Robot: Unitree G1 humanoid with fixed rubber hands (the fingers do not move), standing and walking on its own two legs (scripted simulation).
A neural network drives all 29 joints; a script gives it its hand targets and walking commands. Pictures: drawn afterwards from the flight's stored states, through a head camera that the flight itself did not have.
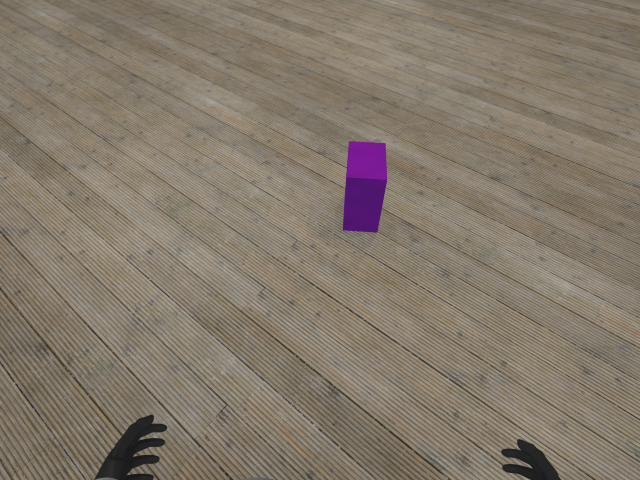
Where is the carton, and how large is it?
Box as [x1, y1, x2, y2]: [343, 141, 386, 232]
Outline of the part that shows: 349,141 343,229 376,232 386,183 385,143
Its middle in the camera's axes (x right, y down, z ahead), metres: +0.18 -0.20 +1.58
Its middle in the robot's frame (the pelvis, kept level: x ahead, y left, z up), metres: +1.24 -0.15 -0.62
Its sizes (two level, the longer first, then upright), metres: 0.217 0.145 0.294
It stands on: the floor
